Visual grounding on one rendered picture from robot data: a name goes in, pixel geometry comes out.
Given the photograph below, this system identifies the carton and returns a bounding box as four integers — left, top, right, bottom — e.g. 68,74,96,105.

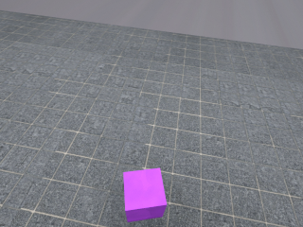
123,167,167,222

